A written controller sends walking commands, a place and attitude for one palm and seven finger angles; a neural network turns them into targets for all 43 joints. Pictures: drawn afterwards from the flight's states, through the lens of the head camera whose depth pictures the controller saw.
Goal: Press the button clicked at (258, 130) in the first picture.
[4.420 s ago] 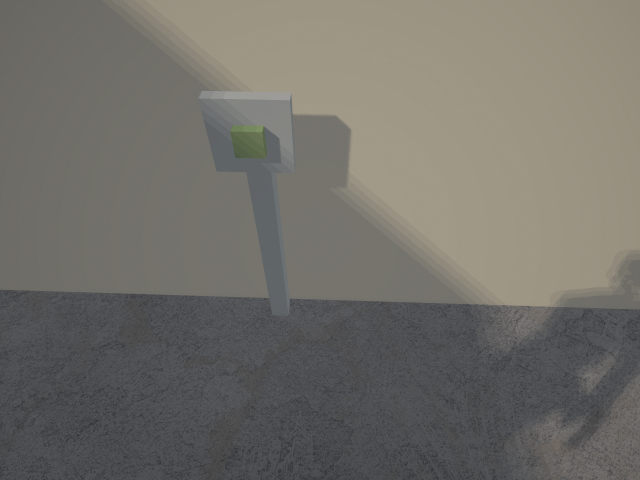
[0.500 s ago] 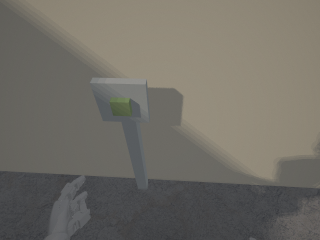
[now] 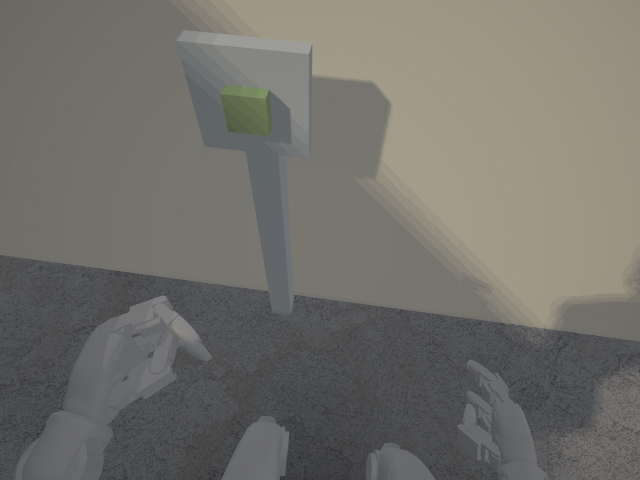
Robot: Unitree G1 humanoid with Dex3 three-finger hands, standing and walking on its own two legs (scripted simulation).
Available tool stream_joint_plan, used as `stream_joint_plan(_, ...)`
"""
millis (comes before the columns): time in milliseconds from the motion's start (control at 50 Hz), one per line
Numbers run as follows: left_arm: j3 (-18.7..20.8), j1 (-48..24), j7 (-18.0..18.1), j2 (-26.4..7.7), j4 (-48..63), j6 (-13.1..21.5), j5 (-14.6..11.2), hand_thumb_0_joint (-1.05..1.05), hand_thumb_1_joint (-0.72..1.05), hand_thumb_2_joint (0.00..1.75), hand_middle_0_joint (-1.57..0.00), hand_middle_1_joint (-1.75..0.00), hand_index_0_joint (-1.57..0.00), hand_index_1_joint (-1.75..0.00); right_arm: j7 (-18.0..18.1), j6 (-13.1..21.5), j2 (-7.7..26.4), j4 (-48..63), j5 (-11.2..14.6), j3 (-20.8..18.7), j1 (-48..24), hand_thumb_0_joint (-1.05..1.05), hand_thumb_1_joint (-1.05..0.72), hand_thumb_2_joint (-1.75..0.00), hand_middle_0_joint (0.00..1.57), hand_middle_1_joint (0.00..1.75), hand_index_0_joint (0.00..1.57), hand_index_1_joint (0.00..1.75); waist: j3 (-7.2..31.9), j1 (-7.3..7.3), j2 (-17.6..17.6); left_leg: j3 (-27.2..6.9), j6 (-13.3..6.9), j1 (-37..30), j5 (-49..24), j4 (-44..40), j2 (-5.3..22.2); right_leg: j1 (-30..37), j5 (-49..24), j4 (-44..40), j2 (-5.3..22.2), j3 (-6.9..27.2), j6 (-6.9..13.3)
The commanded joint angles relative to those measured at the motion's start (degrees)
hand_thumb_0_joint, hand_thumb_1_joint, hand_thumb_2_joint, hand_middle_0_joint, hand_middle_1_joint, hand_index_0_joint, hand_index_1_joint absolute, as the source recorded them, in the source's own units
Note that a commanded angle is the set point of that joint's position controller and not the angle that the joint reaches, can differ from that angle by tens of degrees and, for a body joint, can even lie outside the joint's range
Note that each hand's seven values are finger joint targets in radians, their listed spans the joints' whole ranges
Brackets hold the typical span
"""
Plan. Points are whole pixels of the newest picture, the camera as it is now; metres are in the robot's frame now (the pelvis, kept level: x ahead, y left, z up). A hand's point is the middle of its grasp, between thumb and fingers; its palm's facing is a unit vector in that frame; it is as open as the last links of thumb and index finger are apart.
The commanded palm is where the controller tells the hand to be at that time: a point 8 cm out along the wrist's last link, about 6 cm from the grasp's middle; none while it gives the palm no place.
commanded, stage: raise the hand and make a fist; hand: left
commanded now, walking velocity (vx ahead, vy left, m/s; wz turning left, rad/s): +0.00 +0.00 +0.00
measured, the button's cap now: (248, 109) +0.59 +0.17 +0.12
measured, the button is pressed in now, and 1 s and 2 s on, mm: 0 0 0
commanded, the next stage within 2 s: aim a knuckle at the button in 1.32 s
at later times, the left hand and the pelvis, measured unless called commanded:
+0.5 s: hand (117, 347) +0.23 +0.23 +0.09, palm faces -0.03 -1.00 -0.02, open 3.1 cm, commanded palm +0.21 +0.28 +0.09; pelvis +0.01 +0.04 +0.03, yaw -1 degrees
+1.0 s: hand (119, 317) +0.26 +0.23 +0.10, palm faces -0.07 -1.00 -0.04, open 3.1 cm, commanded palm +0.23 +0.29 +0.11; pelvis +0.03 +0.03 +0.04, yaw +0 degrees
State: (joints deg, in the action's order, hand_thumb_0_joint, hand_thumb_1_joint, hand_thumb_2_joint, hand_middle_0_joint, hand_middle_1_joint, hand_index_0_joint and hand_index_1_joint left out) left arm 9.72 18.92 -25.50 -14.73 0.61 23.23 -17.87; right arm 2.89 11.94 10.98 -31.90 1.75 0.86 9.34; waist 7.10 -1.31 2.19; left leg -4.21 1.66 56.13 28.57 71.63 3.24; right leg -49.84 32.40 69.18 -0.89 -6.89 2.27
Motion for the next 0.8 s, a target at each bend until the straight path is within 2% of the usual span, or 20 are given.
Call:
stream_joint_plan(0, 9.82, 7.11, 2.63, -9.52, 10.65, -8.7, -2.24, 0.0, 0.9, 0.9, -1.16, -1.35, -1.16, -1.35, 1.62, 1.48, 8.55, 13.03, 1.13, -4.58, -2.37, 0.0, -0.9, -0.9, 0.2, 0.3, 0.2, 0.3, 14.58, -1.97, -2.4, 3.09, -3.42, -11.56, -9.2, -14.35, -3.46, 13.49, -2.42, -20.81, 1.07, 9.73, -2.08)
stream_joint_plan(20, 10.88, 7.07, 4.71, -8.9, 13.48, -8.6, -2.83, 0.0, 0.9, 0.9, -1.19, -1.38, -1.19, -1.38, 1.57, 1.35, 7.74, 13.18, 0.88, -4.47, -2.55, 0.0, -0.9, -0.9, 0.2, 0.3, 0.2, 0.3, 15.21, -2.39, -1.61, 3.0, -3.27, -12.82, -10.67, -14.97, -3.27, 13.79, -4.76, -20.04, 0.79, 8.66, -2.02)
stream_joint_plan(60, 11.82, 7.88, 9.13, -7.66, 14.18, -6.47, -2.98, 0.0, 0.9, 0.9, -1.24, -1.44, -1.24, -1.44, 1.45, 1.07, 6.61, 12.56, 0.28, -4.12, -2.71, 0.0, -0.9, -0.9, 0.2, 0.3, 0.2, 0.3, 13.04, -2.66, -4.49, 2.32, -2.95, -12.28, -10.93, -15.95, -2.83, 12.89, -5.67, -18.79, -0.29, 6.49, -1.62)
stream_joint_plan(100, 9.6, 5.62, 11.89, -6.19, 15.47, -2.18, -1.48, 0.0, 0.9, 0.9, -1.3, -1.5, -1.3, -1.5, 1.06, 1.48, 6.84, 11.33, -0.21, -4.11, -1.0, 0.0, -0.9, -0.9, 0.2, 0.3, 0.2, 0.3, 9.71, -0.73, -2.38, 2.04, -2.76, -12.88, -9.57, -16.26, -2.52, 8.4, -5.05, -17.73, -0.64, 5.12, -1.34)
stream_joint_plan(160, 3.54, 2.31, 11.6, -4.24, 14.23, 2.86, 1.07, 0.0, 0.9, 0.9, -1.3, -1.5, -1.3, -1.5, 0.55, 2.17, 8.3, 10.71, -0.67, -3.71, -0.03, 0.0, -0.9, -0.9, 0.2, 0.3, 0.2, 0.3, 4.86, 2.09, -1.37, 1.31, -3.0, -11.43, -4.63, -16.02, -2.53, 2.81, -1.2, -16.24, -0.92, 4.14, -1.02)
stream_joint_plan(200, 0.46, 2.38, 9.59, -3.48, 12.38, 4.02, 1.91, 0.0, 0.9, 0.9, -1.3, -1.5, -1.3, -1.5, 0.5, 2.93, 9.29, 10.48, -0.38, -3.68, 1.41, 0.0, -0.9, -0.9, 0.2, 0.3, 0.2, 0.3, 5.26, 3.31, 0.3, 1.11, -3.09, -12.19, -0.78, -16.73, -2.68, 0.84, 0.93, -16.46, -0.71, 4.07, -1.03)
stream_joint_plan(240, 0.48, 1.48, 7.33, -5.09, 12.58, 3.66, 1.54, 0.0, 0.9, 0.9, -1.3, -1.5, -1.3, -1.5, 0.85, 3.76, 10.21, 10.89, 0.1, -3.71, 2.0, 0.0, -0.9, -0.9, 0.2, 0.3, 0.2, 0.3, 6.79, 3.38, 0.94, 0.78, -3.2, -12.65, 1.13, -17.4, -2.8, 1.43, 1.62, -17.17, -0.47, 4.65, -0.99)
stream_joint_plan(260, 1.48, 1.45, 6.71, -6.44, 13.0, 2.96, 1.28, 0.0, 0.9, 0.9, -1.3, -1.5, -1.3, -1.5, 0.97, 3.92, 10.58, 11.23, 0.3, -3.7, 2.13, 0.0, -0.9, -0.9, 0.2, 0.3, 0.2, 0.3, 7.86, 2.82, 0.37, 0.45, -3.22, -13.29, 1.28, -18.09, -2.75, 2.54, 1.16, -16.95, -0.71, 4.38, -0.84)
stream_joint_plan(280, 2.18, 1.5, 6.35, -7.05, 14.85, 2.35, 0.85, 0.0, 0.9, 0.9, -1.3, -1.5, -1.3, -1.5, 1.09, 4.14, 10.7, 11.8, 0.46, -3.78, 2.11, 0.0, -0.9, -0.9, 0.2, 0.3, 0.2, 0.3, 10.03, 2.29, 1.94, 0.42, -3.22, -14.9, 1.18, -18.9, -2.83, 3.39, 0.35, -17.04, -0.6, 4.18, -0.89)
stream_joint_plan(360, 8.48, 3.83, 8.86, -10.37, 18.87, -0.04, -0.17, 0.0, 0.9, 0.9, -1.3, -1.5, -1.3, -1.5, 1.3, 3.56, 10.1, 11.95, 0.37, -3.92, 1.85, 0.0, -0.9, -0.9, 0.2, 0.3, 0.2, 0.3, 13.86, -0.24, 2.98, -0.41, -2.8, -19.52, -5.46, -21.0, -2.58, 7.77, -6.69, -16.01, -1.39, 2.24, -0.47)
stream_joint_plan(380, 7.86, 4.23, 9.82, -8.98, 20.74, -0.21, -0.45, 0.0, 0.9, 0.9, -1.3, -1.5, -1.3, -1.5, 1.22, 3.3, 9.76, 12.39, 0.33, -3.74, 1.69, 0.0, -0.9, -0.9, 0.2, 0.3, 0.2, 0.3, 13.76, -0.4, 4.57, -0.39, -2.56, -20.53, -6.3, -21.53, -2.58, 8.01, -7.63, -15.87, -1.26, 1.88, -0.46)
stream_joint_plan(420, 6.89, 5.29, 11.61, -6.95, 20.73, -0.65, -0.31, 0.0, 0.9, 0.9, -1.3, -1.5, -1.3, -1.5, 0.87, 2.65, 9.2, 12.02, 0.14, -3.58, 1.68, 0.0, -0.9, -0.9, 0.2, 0.3, 0.2, 0.3, 11.97, -0.08, 5.77, -0.66, -2.16, -22.02, -9.23, -22.08, -2.32, 8.25, -10.31, -15.91, -1.35, 1.14, -0.39)
stream_joint_plan(460, 5.27, 5.56, 12.01, -5.61, 17.48, -1.6, 0.54, 0.0, 0.9, 0.9, -1.3, -1.5, -1.3, -1.5, 0.51, 1.77, 9.41, 11.94, -0.06, -3.45, 1.94, 0.0, -0.9, -0.9, 0.2, 0.3, 0.2, 0.3, 9.19, 1.04, 2.58, -1.16, -2.18, -20.94, -10.0, -22.01, -2.1, 7.74, -10.91, -16.13, -1.81, 0.62, -0.51)
stream_joint_plan(500, 2.82, 4.6, 11.27, -4.66, 15.28, -2.72, 1.81, 0.0, 0.9, 0.9, -1.3, -1.5, -1.3, -1.5, 0.23, 1.05, 9.93, 12.25, -0.03, -3.34, 2.44, 0.0, -0.9, -0.9, 0.2, 0.3, 0.2, 0.3, 6.51, 2.45, 2.48, -1.08, -2.18, -20.18, -8.1, -22.05, -2.02, 5.96, -10.05, -16.81, -1.65, 0.51, -0.88)
stream_joint_plan(560, 1.02, 1.52, 8.73, -5.35, 13.93, -4.09, 2.63, 0.0, 0.9, 0.9, -1.3, -1.5, -1.3, -1.5, 0.16, 0.86, 10.59, 12.76, 0.16, -2.84, 2.92, 0.0, -0.9, -0.9, 0.2, 0.3, 0.2, 0.3, 4.66, 3.21, 3.55, -1.44, -2.27, -20.2, -6.54, -22.66, -2.1, 5.77, -9.66, -17.52, -1.83, 0.99, -0.63)
stream_joint_plan(640, 5.73, -0.87, 7.44, -9.33, 17.87, -4.05, 1.22, 0.0, 0.9, 0.9, -1.3, -1.5, -1.3, -1.5, 0.55, 1.21, 10.54, 13.62, 0.12, -2.66, 3.18, 0.0, -0.9, -0.9, 0.2, 0.3, 0.2, 0.3, 10.55, 1.92, 3.68, -0.95, -2.21, -23.92, -10.56, -22.61, -2.21, 8.86, -11.95, -18.35, -1.78, 1.31, -0.53)
stream_joint_plan(660, 7.56, -1.28, 7.53, -10.82, 17.62, -3.81, 0.62, 0.0, 0.9, 0.9, -1.3, -1.5, -1.3, -1.5, 0.64, 1.2, 10.46, 13.31, -0.15, -2.42, 3.06, 0.0, -0.9, -0.9, 0.2, 0.3, 0.2, 0.3, 10.63, 1.51, 3.29, -0.86, -2.25, -23.6, -12.03, -22.25, -2.39, 9.78, -12.87, -18.24, -2.06, 1.41, -0.37)
stream_joint_plan(700, 8.44, -1.06, 7.84, -10.17, 19.43, -2.82, -0.4, 0.0, 0.9, 0.9, -1.3, -1.5, -1.3, -1.5, 0.59, 1.36, 9.91, 13.14, -0.04, -2.24, 2.96, 0.0, -0.9, -0.9, 0.2, 0.3, 0.2, 0.3, 12.12, 0.93, 4.88, -0.76, -1.83, -25.64, -14.87, -22.41, -2.27, 10.7, -14.46, -18.19, -1.97, 1.26, -0.25)
stream_joint_plan(740, 8.24, -1.33, 8.34, -9.3, 19.59, -2.26, -0.81, 0.0, 0.9, 0.9, -1.3, -1.5, -1.3, -1.5, 0.46, 1.46, 9.64, 12.72, -0.08, -2.11, 2.93, 0.0, -0.9, -0.9, 0.2, 0.3, 0.2, 0.3, 11.61, 1.08, 6.27, -0.6, -1.64, -26.18, -15.43, -22.52, -2.21, 10.53, -14.82, -18.39, -1.88, 1.13, -0.36)
stream_joint_plan(780, 7.24, -1.28, 8.08, -8.3, 16.73, -2.89, -0.65, 0.0, 0.9, 0.9, -1.3, -1.5, -1.3, -1.5, 0.37, 1.33, 9.81, 12.26, -0.11, -2.08, 2.83, 0.0, -0.9, -0.9, 0.2, 0.3, 0.2, 0.3, 10.15, 1.75, 4.2, -0.45, -1.93, -24.94, -15.67, -22.17, -2.31, 10.71, -15.39, -18.67, -2.04, 1.07, -0.49)
